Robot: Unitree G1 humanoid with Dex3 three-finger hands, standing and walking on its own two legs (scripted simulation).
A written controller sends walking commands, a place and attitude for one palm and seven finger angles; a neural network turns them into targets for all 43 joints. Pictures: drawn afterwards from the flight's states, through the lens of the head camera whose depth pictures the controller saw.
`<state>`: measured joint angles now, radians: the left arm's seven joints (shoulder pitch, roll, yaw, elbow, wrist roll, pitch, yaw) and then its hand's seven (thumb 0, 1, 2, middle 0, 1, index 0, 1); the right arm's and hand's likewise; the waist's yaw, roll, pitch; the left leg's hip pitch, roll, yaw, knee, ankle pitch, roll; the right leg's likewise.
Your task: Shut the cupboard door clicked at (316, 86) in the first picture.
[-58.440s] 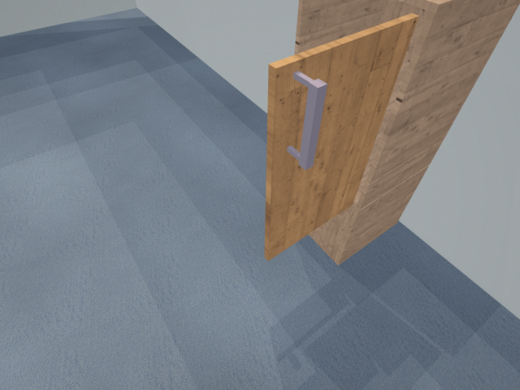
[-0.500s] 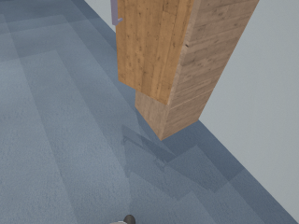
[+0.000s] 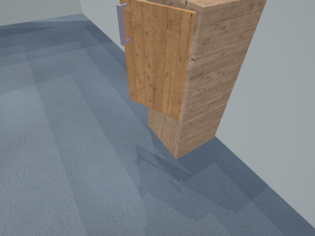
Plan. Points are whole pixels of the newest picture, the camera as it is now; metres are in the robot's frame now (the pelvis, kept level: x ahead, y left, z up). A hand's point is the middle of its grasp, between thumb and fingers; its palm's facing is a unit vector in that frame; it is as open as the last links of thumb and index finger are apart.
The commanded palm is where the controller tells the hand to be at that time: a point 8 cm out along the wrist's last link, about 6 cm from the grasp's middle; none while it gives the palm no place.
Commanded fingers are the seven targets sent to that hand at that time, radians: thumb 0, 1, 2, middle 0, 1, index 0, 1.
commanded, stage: let the arm hang, fingers relaxed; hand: left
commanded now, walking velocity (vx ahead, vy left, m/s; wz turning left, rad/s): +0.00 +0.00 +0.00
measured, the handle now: (124, 24) +0.95 +0.21 +0.14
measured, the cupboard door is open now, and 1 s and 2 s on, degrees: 25 25 25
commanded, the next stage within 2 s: look to check the result in 0.16 s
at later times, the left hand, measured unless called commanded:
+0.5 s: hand out of the picture -0.08 +0.17 -0.17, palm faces +0.02 -0.98 -0.19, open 7.4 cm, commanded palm none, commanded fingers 0.00 0.90 0.90 -0.20 -0.30 -0.20 -0.30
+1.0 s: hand out of the picture -0.02 +0.16 -0.17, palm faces +0.02 -0.98 -0.20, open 7.4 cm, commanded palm none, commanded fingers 0.00 0.90 0.90 -0.20 -0.30 -0.20 -0.30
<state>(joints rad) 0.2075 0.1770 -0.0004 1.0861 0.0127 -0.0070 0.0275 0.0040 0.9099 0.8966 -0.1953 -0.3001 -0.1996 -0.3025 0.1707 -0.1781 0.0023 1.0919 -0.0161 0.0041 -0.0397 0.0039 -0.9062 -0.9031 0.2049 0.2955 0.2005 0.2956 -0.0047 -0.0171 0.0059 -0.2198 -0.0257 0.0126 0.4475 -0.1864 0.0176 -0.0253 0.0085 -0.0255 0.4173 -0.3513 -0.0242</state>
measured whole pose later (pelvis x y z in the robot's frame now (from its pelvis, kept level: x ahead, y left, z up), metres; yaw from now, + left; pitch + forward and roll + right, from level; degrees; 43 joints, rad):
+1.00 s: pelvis -0.01 -0.01 +0.00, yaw +0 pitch -2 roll +0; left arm 0.30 0.15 0.00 1.14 0.01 -0.01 0.04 0.00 0.91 0.90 -0.20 -0.30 -0.20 -0.30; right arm 0.24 -0.16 -0.01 1.13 -0.02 0.01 -0.04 0.00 -0.91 -0.90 0.20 0.30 0.20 0.30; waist -0.01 0.00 0.04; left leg -0.23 0.00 0.00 0.43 -0.16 0.00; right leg -0.03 0.03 -0.03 0.39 -0.32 -0.04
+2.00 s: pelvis +0.01 -0.06 +0.00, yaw +37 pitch +0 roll +3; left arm 0.24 0.17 0.04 0.90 0.03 0.01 0.03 0.01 0.90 0.90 -0.20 -0.30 -0.20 -0.30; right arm 0.18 -0.25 -0.09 0.94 -0.02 0.10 0.02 0.01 -0.91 -0.90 0.20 0.30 0.20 0.30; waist -0.03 0.01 0.12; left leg -0.47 0.01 -0.02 1.06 -0.42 -0.07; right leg -0.19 -0.09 -0.16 0.51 -0.31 -0.03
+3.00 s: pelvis +0.15 +0.09 +0.01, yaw +72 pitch +0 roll +0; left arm 0.33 0.17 0.06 0.98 0.03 -0.07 0.01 0.00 0.93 0.90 -0.20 -0.30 -0.20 -0.30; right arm 0.19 -0.22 -0.08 0.97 -0.03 0.04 0.04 0.01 -0.91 -0.90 0.20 0.29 0.19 0.29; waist -0.02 0.02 0.07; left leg -0.62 0.09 0.04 1.02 -0.20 -0.01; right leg -0.05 -0.08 -0.31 0.34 -0.28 0.00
